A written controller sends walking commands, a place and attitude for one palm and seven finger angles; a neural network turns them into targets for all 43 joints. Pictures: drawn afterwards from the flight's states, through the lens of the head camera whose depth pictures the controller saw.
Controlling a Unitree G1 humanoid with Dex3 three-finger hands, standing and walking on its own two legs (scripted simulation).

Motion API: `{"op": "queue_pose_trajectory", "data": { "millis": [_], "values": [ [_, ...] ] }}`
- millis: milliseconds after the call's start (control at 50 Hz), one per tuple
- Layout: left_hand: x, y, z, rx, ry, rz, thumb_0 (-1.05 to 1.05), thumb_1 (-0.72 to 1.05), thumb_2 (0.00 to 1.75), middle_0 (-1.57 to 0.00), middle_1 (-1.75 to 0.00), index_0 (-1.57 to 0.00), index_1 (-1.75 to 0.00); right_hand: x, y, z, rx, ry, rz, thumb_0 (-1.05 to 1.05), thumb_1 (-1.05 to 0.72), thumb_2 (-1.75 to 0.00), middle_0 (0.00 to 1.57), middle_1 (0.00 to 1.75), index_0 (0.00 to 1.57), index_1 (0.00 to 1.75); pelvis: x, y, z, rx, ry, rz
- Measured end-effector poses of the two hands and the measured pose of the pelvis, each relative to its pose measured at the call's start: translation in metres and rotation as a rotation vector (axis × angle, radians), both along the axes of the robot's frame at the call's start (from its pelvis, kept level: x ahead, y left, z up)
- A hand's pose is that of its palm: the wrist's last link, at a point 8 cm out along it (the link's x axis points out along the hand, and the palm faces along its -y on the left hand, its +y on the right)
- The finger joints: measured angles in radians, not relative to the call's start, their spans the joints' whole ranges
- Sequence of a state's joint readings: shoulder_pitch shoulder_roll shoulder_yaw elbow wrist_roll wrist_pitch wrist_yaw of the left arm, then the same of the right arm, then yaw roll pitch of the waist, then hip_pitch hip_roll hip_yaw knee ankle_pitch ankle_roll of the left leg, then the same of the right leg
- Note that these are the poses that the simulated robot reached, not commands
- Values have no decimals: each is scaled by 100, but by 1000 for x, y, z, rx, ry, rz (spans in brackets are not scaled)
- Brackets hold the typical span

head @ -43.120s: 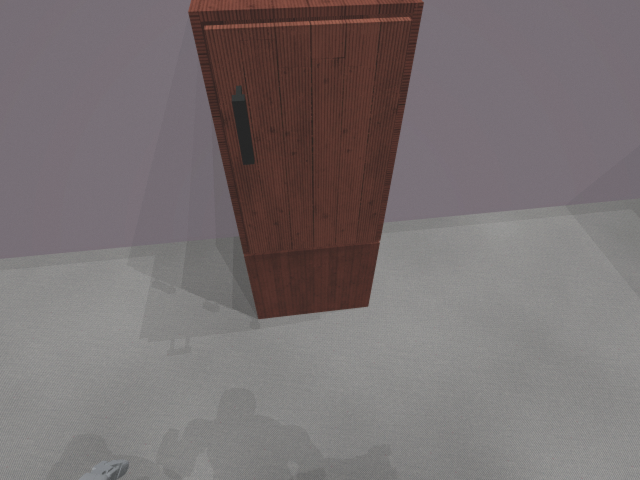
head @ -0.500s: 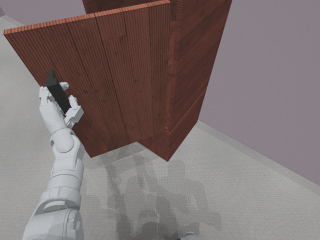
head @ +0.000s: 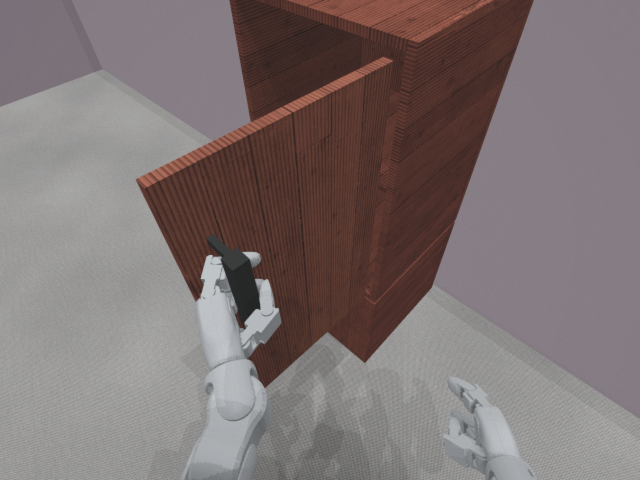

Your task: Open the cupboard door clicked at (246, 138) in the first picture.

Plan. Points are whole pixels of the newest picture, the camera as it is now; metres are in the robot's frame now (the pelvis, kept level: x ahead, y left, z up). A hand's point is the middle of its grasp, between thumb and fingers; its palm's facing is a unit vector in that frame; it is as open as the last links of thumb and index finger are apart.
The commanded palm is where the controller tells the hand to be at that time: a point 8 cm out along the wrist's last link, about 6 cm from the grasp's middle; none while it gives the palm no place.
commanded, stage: open thumb and fingers to let go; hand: left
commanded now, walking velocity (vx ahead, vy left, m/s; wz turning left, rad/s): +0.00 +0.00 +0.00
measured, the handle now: (235, 283) +0.34 +0.14 +0.07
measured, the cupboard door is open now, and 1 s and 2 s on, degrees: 87 88 89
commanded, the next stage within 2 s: slide the hand sideways off the handle in 0.90 s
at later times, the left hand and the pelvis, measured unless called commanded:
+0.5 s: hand (273, 306) +0.30 +0.08 +0.07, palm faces +0.46 -0.89 -0.04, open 10.8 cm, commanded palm +0.26 +0.12 +0.07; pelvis -0.01 -0.02 -0.01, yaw +1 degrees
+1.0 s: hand (271, 309) +0.30 +0.08 +0.08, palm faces +0.42 -0.91 -0.02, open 14.7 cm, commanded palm +0.26 +0.12 +0.07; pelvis -0.04 -0.01 -0.01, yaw +1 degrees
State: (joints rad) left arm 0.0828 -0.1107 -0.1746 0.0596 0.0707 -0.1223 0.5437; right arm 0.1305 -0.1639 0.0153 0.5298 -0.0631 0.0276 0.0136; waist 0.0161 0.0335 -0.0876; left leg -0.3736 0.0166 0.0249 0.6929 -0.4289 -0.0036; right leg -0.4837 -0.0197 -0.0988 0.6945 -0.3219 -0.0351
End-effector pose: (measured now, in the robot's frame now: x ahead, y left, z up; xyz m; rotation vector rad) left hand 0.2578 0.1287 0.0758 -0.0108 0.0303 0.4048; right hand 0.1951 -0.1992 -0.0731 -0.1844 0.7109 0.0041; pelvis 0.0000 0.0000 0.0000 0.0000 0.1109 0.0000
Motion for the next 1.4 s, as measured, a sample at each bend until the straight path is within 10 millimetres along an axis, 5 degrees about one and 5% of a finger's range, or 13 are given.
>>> {"op": "queue_pose_trajectory", "data": {
  "millis": [120, 280, 480, 700, 1020, 1220, 1400],
  "values": [
    [-4, -7, 1, 28, 14, 13, 3, 67, 75, -33, -131, -34, -134, 6, 4, -6, 6, 29, 21, 1, -91, -90, 20, 30, 20, 30, 3, -5, -4, -4, -3, 17],
    [3, -5, 2, 38, 20, 53, 2, 56, 75, -36, -131, -36, -132, -18, -9, -27, -15, 128, -4, 1, -91, -90, 20, 30, 20, 30, 0, -11, -6, 2, 1, 26],
    [2, -8, 1, 41, 9, 69, 1, 6, 54, -34, -126, -32, -126, -55, -33, -38, -42, 179, -53, 1, -91, -90, 20, 30, 20, 30, -10, -17, -7, 11, -1, 22],
    [0, -9, 2, 33, -9, 51, -1, -41, 34, -29, -109, -27, -109, -65, -40, -32, -49, 134, -69, 1, -91, -90, 20, 30, 20, 30, -24, -20, -6, 15, -15, 15],
    [-1, -5, 2, 35, -19, 28, -2, -50, 30, -40, -63, -37, -68, -65, -20, -29, -41, 112, -36, 1, -91, -90, 20, 30, 20, 30, -37, -10, -6, 12, -21, 21],
    [-3, 19, 0, 79, -42, -460, -2, -50, 30, -25, -40, -18, -41, -84, -14, -30, -32, 82, -52, 1, -91, -90, 20, 30, 20, 30, -45, 0, -7, 8, -46, 25],
    [-9, 13, -2, 3, -53, -451, -2, -51, 30, -16, -33, -18, -33, -90, -10, -20, -2, 43, -68, 1, -91, -90, 20, 30, 20, 30, -39, 9, -5, 14, -36, -12]
  ]
}}
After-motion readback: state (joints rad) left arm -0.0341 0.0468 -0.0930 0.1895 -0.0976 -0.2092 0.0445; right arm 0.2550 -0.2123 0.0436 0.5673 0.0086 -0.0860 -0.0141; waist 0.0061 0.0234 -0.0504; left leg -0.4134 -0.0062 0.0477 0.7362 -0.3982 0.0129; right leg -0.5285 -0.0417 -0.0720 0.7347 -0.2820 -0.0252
